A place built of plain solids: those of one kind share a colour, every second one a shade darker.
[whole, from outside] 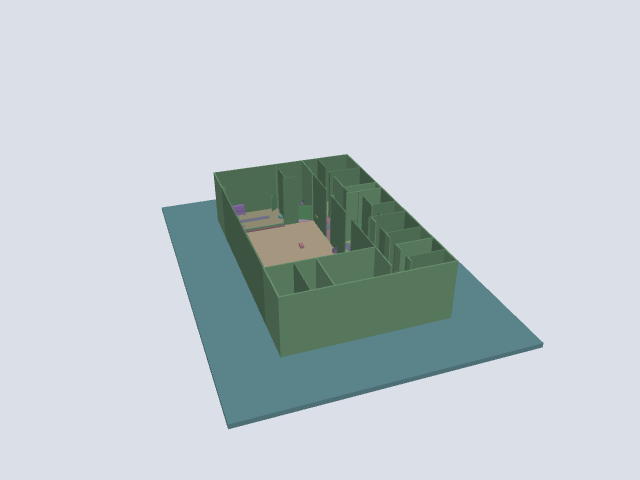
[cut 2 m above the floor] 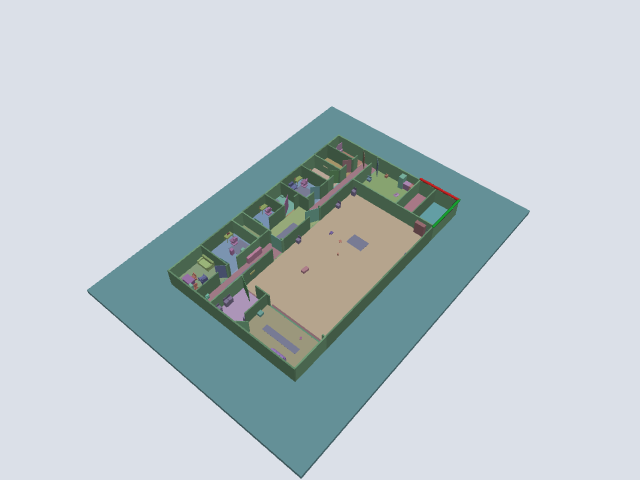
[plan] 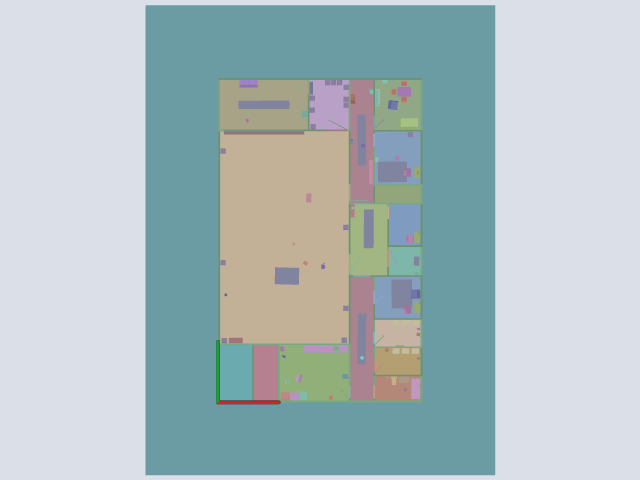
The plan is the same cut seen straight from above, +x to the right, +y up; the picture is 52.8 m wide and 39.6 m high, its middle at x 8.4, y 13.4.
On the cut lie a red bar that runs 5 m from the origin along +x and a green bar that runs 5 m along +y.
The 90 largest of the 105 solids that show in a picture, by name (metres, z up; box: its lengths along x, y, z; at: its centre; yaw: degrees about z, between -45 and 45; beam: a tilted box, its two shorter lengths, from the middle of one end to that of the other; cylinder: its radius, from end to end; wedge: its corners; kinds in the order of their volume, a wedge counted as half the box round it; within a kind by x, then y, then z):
{
 "under_1": {"box": [28.85, 38.77, 0.5], "at": [8.43, 13.38, -0.62]},
 "wall_1": {"box": [0.16, 4.58, 6.36], "at": [0.08, 2.45, 2.88]},
 "wall_2": {"box": [0.16, 17.51, 6.36], "at": [0.08, 13.62, 2.88]},
 "wall_3": {"box": [0.16, 4.1, 6.36], "at": [0.08, 24.56, 2.88]},
 "wall_4": {"box": [0.13, 4.58, 6.36], "at": [2.88, 2.45, 2.88]},
 "wall_5": {"box": [0.13, 4.58, 6.36], "at": [5.0, 2.45, 2.88]},
 "wall_6": {"box": [10.91, 0.13, 6.36], "at": [5.46, 4.8, 2.88]},
 "wall_7": {"box": [0.13, 2.9, 6.36], "at": [7.46, 23.96, 2.88]},
 "wall_8": {"box": [0.13, 0.15, 6.36], "at": [7.46, 26.54, 2.88]},
 "wall_9": {"box": [1.83, 0.13, 6.36], "at": [8.02, 22.45, 2.88]},
 "wall_10": {"box": [16.85, 0.16, 6.36], "at": [8.43, 0.08, 2.88]},
 "wall_11": {"box": [16.85, 0.16, 6.36], "at": [8.43, 26.69, 2.88]},
 "wall_12": {"box": [0.28, 0.13, 6.36], "at": [10.77, 22.45, 2.88]},
 "wall_13": {"box": [0.13, 3.38, 6.36], "at": [10.85, 3.05, 2.88]},
 "wall_14": {"box": [0.13, 5.5, 6.36], "at": [10.85, 7.62, 2.88]},
 "wall_15": {"box": [0.13, 4.11, 6.36], "at": [10.85, 14.29, 2.88]},
 "wall_16": {"box": [0.13, 4.35, 6.36], "at": [10.85, 20.2, 2.88]},
 "wall_17": {"box": [0.13, 4.1, 6.36], "at": [10.85, 24.56, 2.88]},
 "wall_18": {"box": [0.13, 0.75, 6.36], "at": [12.88, 1.78, 2.88]},
 "wall_19": {"box": [0.13, 1.0, 6.36], "at": [12.88, 3.99, 2.88]},
 "wall_20": {"box": [0.13, 1.0, 6.36], "at": [12.88, 6.32, 2.88]},
 "wall_21": {"box": [0.13, 1.18, 6.36], "at": [12.88, 7.54, 2.88]},
 "wall_22": {"box": [0.13, 1.19, 6.36], "at": [12.88, 9.77, 2.88]},
 "wall_23": {"box": [0.13, 1.4, 6.36], "at": [12.88, 17.18, 2.88]},
 "wall_24": {"box": [0.13, 3.14, 6.36], "at": [12.88, 19.57, 2.88]},
 "wall_25": {"box": [0.13, 0.16, 6.36], "at": [12.88, 22.27, 2.88]},
 "wall_26": {"box": [0.13, 2.93, 6.36], "at": [12.88, 25.14, 2.88]},
 "wall_27": {"box": [0.13, 0.69, 6.36], "at": [14.03, 10.84, 2.88]},
 "wall_28": {"box": [0.13, 2.18, 6.36], "at": [14.03, 14.05, 2.88]},
 "wall_29": {"box": [0.13, 0.16, 6.36], "at": [14.03, 16.27, 2.88]},
 "wall_30": {"box": [4.29, 0.13, 6.36], "at": [14.71, 10.43, 2.88]},
 "wall_31": {"box": [4.29, 0.13, 6.36], "at": [14.71, 16.41, 2.88]},
 "wall_32": {"box": [4.04, 0.13, 6.36], "at": [14.83, 2.23, 2.88]},
 "wall_33": {"box": [4.04, 0.13, 6.36], "at": [14.83, 4.55, 2.88]},
 "wall_34": {"box": [4.04, 0.13, 6.36], "at": [14.83, 6.88, 2.88]},
 "wall_35": {"box": [4.04, 0.13, 6.36], "at": [14.83, 17.94, 2.88]},
 "wall_36": {"box": [4.04, 0.13, 6.36], "at": [14.83, 22.41, 2.88]},
 "wall_37": {"box": [2.89, 0.13, 6.36], "at": [15.4, 12.89, 2.88]},
 "wall_38": {"box": [0.16, 2.0, 6.36], "at": [16.77, 1.16, 2.88]},
 "wall_39": {"box": [0.16, 2.2, 6.36], "at": [16.77, 3.39, 2.88]},
 "wall_40": {"box": [0.16, 2.2, 6.36], "at": [16.77, 5.72, 2.88]},
 "wall_41": {"box": [0.16, 3.42, 6.36], "at": [16.77, 8.66, 2.88]},
 "wall_42": {"box": [0.16, 2.34, 6.36], "at": [16.77, 11.66, 2.88]},
 "wall_43": {"box": [0.16, 3.39, 6.36], "at": [16.77, 14.65, 2.88]},
 "wall_44": {"box": [0.16, 1.4, 6.36], "at": [16.77, 17.18, 2.88]},
 "wall_45": {"box": [0.16, 4.34, 6.36], "at": [16.77, 20.18, 2.88]},
 "wall_46": {"box": [0.16, 4.14, 6.36], "at": [16.77, 24.54, 2.88]},
 "floor_main_hall_1": {"box": [10.62, 17.51, 0.5], "at": [5.47, 13.62, -0.25]},
 "floor_stage_1": {"box": [7.24, 4.1, 0.76], "at": [3.78, 24.56, -0.12]},
 "floor_corridor_1": {"box": [1.9, 10.21, 0.5], "at": [11.86, 5.26, -0.25]},
 "floor_corridor_2": {"box": [1.9, 10.14, 0.5], "at": [11.86, 21.54, -0.25]},
 "floor_meeting_room_1": {"box": [3.75, 3.42, 0.5], "at": [14.81, 8.66, -0.25]},
 "floor_meeting_room_2": {"box": [3.75, 4.34, 0.5], "at": [14.81, 20.18, -0.25]},
 "floor_kitchen_1": {"box": [5.71, 4.58, 0.5], "at": [7.92, 2.45, -0.25]},
 "floor_foyer_1": {"box": [3.05, 5.85, 0.5], "at": [12.44, 13.42, -0.25]},
 "floor_playgroup_room_1": {"box": [3.75, 4.14, 0.5], "at": [14.81, 24.54, -0.25]},
 "floor_stack_store_1": {"box": [3.25, 4.1, 0.5], "at": [9.15, 24.56, -0.25]},
 "floor_boiler_room_1": {"box": [2.65, 4.58, 0.5], "at": [1.49, 2.45, -0.25]},
 "floor_kitchen_store_1": {"box": [2.0, 4.58, 0.5], "at": [3.94, 2.45, -0.25]},
 "floor_office_1": {"box": [2.6, 3.39, 0.5], "at": [15.39, 14.65, -0.25]},
 "floor_gents_wc_1": {"box": [3.75, 2.2, 0.5], "at": [14.81, 5.72, -0.25]},
 "floor_ladies_wc_1": {"box": [3.75, 2.2, 0.5], "at": [14.81, 3.39, -0.25]},
 "floor_accessible_wc_1": {"box": [3.75, 2.0, 0.5], "at": [14.81, 1.16, -0.25]},
 "floor_draught_lobby_1": {"box": [2.6, 2.34, 0.5], "at": [15.39, 11.66, -0.25]},
 "floor_cleaners_store_1": {"box": [3.75, 1.4, 0.5], "at": [14.81, 17.18, -0.25]},
 "rug_1": {"box": [4.2, 0.7, 0.08], "at": [3.77, 24.55, 0.23], "yaw": 0.1},
 "rug_2": {"box": [2.0, 1.4, 0.08], "at": [5.67, 10.43, -0.03], "yaw": -1.4},
 "rug_3": {"box": [0.7, 4.2, 0.08], "at": [11.85, 5.25, -0.03], "yaw": -1.0},
 "rug_4": {"box": [0.7, 4.2, 0.08], "at": [11.85, 21.65, -0.03], "yaw": 0.6},
 "rug_5": {"box": [0.82, 3.2, 0.08], "at": [12.43, 14.32, -0.03], "yaw": -0.4},
 "rug_6": {"box": [2.4, 1.7, 0.08], "at": [14.38, 19.02, -0.03], "yaw": 0.5},
 "rug_7": {"box": [1.7, 2.4, 0.08], "at": [15.15, 8.95, -0.03], "yaw": 0.7},
 "badminton_posts_stowed_1": {"box": [1.16, 0.46, 1.55], "at": [1.46, 5.11, 0.78]},
 "fridge_flat_1": {"box": [0.6, 0.73, 1.66], "at": [7.02, 0.54, 0.83]},
 "piano_upright_1": {"box": [1.5, 0.36, 1.22], "at": [2.52, 26.42, 0.87]},
 "floor_gap_platform_front_1": {"box": [6.64, 0.13, 0.76], "at": [3.78, 22.45, -0.12]},
 "sofa_1": {"box": [1.6, 0.23, 0.39], "at": [15.69, 22.62, 0.65]},
 "sofa_2": {"box": [1.6, 0.93, 0.34], "at": [15.69, 22.98, 0.28]},
 "bathtub_1": {"box": [0.76, 1.7, 0.41], "at": [16.3, 1.13, 0.21]},
 "pigeonholes_1": {"box": [0.3, 2.0, 0.86], "at": [12.61, 19.0, 0.43]},
 "range_flat_1": {"box": [0.76, 0.65, 0.94], "at": [5.54, 0.49, 0.47]},
 "basin_vanity_1": {"box": [0.86, 0.53, 0.82], "at": [15.33, 1.89, 0.41]},
 "platform_front_tread_1": {"box": [6.64, 0.28, 0.18], "at": [3.78, 22.24, 0.04]},
 "leaf_main_hall_door_1": {"box": [0.05, 1.6, 1.98], "at": [11.29, 11.35, 0.99], "yaw": -28.0},
 "leaf_main_hall_door_2": {"box": [1.4, 0.05, 1.98], "at": [11.61, 16.65, 0.99], "yaw": 2.0},
 "leaf_stack_store_door_1": {"box": [1.7, 0.05, 1.98], "at": [9.87, 22.9, 0.99], "yaw": -27.0},
 "leaf_foyer_door_1": {"box": [0.05, 1.5, 1.98], "at": [14.44, 12.02, 0.99], "yaw": 28.0},
 "leaf_stage_store_door_1": {"box": [1.05, 0.05, 1.98], "at": [6.98, 26.14, 1.25], "yaw": 37.0},
 "leaf_gents_wc_door_1": {"box": [0.05, 1.05, 1.98], "at": [13.31, 5.14, 0.99], "yaw": -45.0},
 "leaf_ladies_wc_door_1": {"box": [0.05, 1.05, 1.98], "at": [13.3, 2.82, 0.99], "yaw": -43.0}
}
